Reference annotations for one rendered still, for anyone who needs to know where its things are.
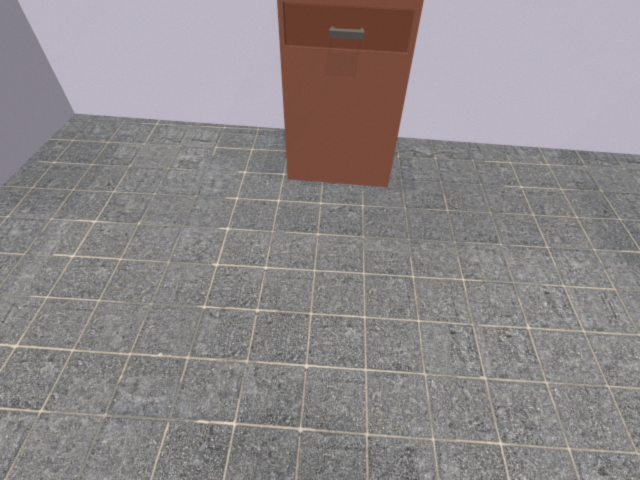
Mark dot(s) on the drawer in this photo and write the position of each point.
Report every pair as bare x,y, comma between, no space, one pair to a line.
385,29

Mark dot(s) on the cabinet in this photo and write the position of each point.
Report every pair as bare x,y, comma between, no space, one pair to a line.
343,107

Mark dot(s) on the handle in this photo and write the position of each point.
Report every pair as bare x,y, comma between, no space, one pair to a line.
346,33

